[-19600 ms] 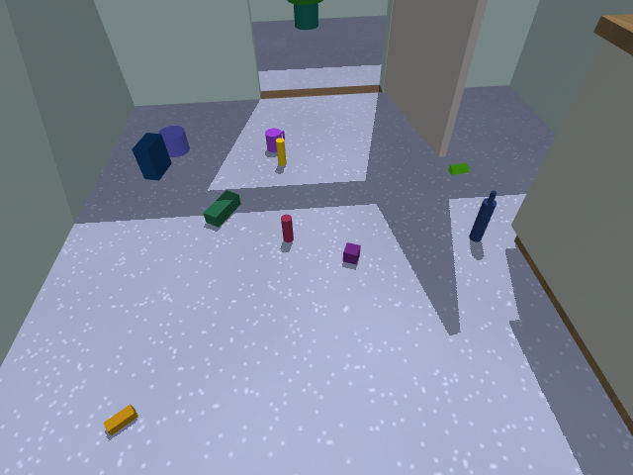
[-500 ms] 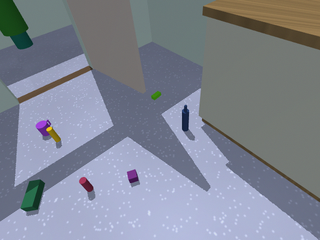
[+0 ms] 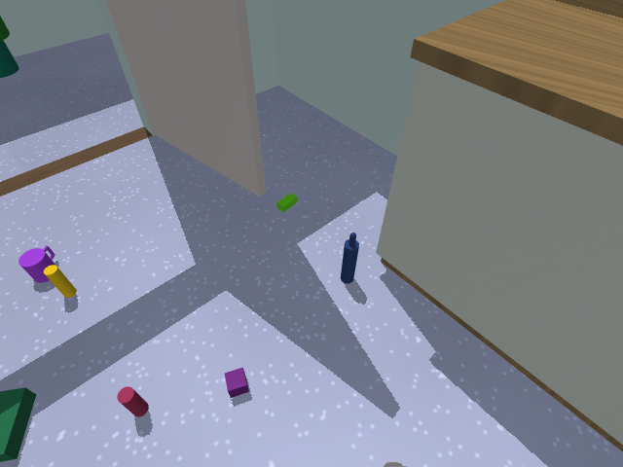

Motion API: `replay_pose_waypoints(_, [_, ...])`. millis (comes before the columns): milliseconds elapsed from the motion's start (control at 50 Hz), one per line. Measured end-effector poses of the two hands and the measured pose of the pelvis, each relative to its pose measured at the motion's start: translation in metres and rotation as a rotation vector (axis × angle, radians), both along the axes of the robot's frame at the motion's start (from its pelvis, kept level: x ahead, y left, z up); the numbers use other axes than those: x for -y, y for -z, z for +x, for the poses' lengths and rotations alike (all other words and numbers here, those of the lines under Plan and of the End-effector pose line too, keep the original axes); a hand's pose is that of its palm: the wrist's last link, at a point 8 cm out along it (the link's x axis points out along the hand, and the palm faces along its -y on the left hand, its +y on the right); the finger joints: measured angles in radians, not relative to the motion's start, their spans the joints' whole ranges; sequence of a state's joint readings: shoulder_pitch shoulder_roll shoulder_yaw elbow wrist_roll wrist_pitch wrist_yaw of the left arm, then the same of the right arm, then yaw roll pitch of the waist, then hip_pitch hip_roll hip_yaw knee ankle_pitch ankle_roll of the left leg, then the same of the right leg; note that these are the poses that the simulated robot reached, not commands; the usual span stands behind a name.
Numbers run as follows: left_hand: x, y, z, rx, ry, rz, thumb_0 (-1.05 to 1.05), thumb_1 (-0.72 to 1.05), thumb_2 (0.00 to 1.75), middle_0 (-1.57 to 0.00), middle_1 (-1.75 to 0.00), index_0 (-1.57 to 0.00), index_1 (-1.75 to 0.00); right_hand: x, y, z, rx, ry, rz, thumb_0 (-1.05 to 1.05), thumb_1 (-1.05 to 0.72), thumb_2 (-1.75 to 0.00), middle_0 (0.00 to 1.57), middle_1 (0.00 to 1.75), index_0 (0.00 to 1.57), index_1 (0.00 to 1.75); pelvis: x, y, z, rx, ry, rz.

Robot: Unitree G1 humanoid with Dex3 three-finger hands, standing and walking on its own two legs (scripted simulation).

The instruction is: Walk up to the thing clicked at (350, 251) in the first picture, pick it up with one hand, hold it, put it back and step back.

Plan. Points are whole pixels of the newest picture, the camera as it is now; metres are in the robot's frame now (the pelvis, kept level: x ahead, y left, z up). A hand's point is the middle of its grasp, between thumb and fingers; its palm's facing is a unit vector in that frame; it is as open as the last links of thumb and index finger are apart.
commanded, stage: walk up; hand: left
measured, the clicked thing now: (236, 382) +0.51 +0.26 -0.74
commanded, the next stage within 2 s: stand in 1.68 s
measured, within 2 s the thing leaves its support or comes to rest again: neither
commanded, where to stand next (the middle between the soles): +0.11 -0.01 m, yaw +1 degrees
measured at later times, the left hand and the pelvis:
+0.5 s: hand out of the picture +0.13 +0.26 -0.16, palm faces +0.00 -0.95 -0.33, open 7.4 cm; pelvis +0.06 +0.00 +0.00, yaw +0 degrees
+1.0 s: hand out of the picture +0.16 +0.25 -0.14, palm faces +0.00 -0.94 -0.34, open 7.4 cm; pelvis +0.08 -0.01 +0.01, yaw +0 degrees
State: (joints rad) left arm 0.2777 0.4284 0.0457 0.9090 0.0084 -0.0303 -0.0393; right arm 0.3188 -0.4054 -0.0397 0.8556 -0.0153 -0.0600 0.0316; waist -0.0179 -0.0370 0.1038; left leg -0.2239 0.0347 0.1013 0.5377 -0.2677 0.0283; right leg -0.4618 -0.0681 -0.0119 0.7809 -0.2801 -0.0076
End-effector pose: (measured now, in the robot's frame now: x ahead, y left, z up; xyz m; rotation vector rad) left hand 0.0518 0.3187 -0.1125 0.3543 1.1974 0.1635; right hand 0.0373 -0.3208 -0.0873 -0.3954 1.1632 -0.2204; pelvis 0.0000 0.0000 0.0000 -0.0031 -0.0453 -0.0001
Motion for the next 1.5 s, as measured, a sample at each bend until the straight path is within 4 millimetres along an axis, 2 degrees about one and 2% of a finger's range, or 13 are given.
replay_pose_waypoints(120, [0.015,0.004,0.033,0.040,-0.009,0.048,0.00,0.91,0.90,-0.20,-0.30,-0.21,-0.29,0.007,0.036,0.032,-0.019,0.016,0.048,0.01,-0.90,-0.89,0.21,0.30,0.21,0.30,0.015,0.017,0.021,0.003,0.003,-0.003])
replay_pose_waypoints(200, [0.024,0.000,0.047,0.066,-0.002,0.031,0.00,0.90,0.90,-0.20,-0.30,-0.21,-0.29,-0.002,0.043,0.055,-0.016,-0.007,0.074,0.01,-0.91,-0.89,0.21,0.30,0.20,0.30,0.014,0.015,0.027,0.003,-0.004,-0.001])
replay_pose_waypoints(280, [0.021,0.001,0.057,0.082,-0.006,0.016,0.00,0.90,0.90,-0.20,-0.30,-0.21,-0.30,-0.010,0.041,0.070,-0.007,-0.028,0.074,0.00,-0.91,-0.89,0.21,0.30,0.21,0.30,0.007,0.014,0.033,-0.004,-0.010,-0.003])
replay_pose_waypoints(400, [0.013,0.010,0.069,0.053,-0.043,-0.017,0.00,0.90,0.90,-0.20,-0.30,-0.21,-0.29,-0.019,0.031,0.074,-0.021,-0.011,0.050,0.00,-0.91,-0.89,0.21,0.30,0.21,0.30,-0.003,0.010,0.047,-0.002,-0.006,0.006])
replay_pose_waypoints(480, [0.012,0.012,0.073,0.033,-0.051,-0.027,0.00,0.90,0.90,-0.20,-0.30,-0.21,-0.29,-0.020,0.024,0.084,-0.031,-0.005,0.045,0.00,-0.91,-0.89,0.21,0.30,0.21,0.30,-0.002,0.005,0.056,0.001,-0.005,-0.002])
replay_pose_waypoints(700, [0.017,0.004,0.084,-0.019,-0.067,-0.026,0.00,0.91,0.90,-0.20,-0.30,-0.21,-0.29,-0.020,0.014,0.127,0.006,-0.002,0.056,0.00,-0.91,-0.89,0.21,0.30,0.21,0.30,0.000,-0.007,0.071,-0.002,-0.004,0.002])
replay_pose_waypoints(820, [0.021,-0.003,0.094,-0.012,-0.073,-0.019,0.00,0.91,0.90,-0.20,-0.30,-0.21,-0.29,-0.020,0.014,0.142,0.023,-0.001,0.071,0.00,-0.91,-0.89,0.21,0.30,0.21,0.30,0.003,-0.010,0.076,-0.002,-0.004,0.006])
replay_pose_waypoints(1000, [0.029,-0.009,0.104,0.000,-0.068,-0.013,0.00,0.91,0.90,-0.20,-0.30,-0.21,-0.29,-0.016,0.017,0.139,0.009,0.018,0.090,0.00,-0.91,-0.89,0.21,0.30,0.21,0.30,0.009,-0.013,0.079,-0.001,-0.001,0.008])
replay_pose_waypoints(1340, [0.041,-0.005,0.109,-0.019,-0.049,-0.025,0.00,0.90,0.90,-0.20,-0.30,-0.21,-0.29,-0.005,0.022,0.097,-0.088,0.075,0.081,0.00,-0.91,-0.89,0.21,0.30,0.20,0.30,0.015,-0.013,0.081,-0.006,0.008,0.004])
replay_pose_waypoints(1500, [0.041,-0.006,0.117,-0.007,-0.042,-0.027,0.00,0.90,0.90,-0.20,-0.30,-0.21,-0.29,-0.005,0.022,0.096,-0.080,0.083,0.079,0.00,-0.91,-0.89,0.21,0.30,0.20,0.30,0.014,-0.013,0.083,-0.005,0.013,0.006])
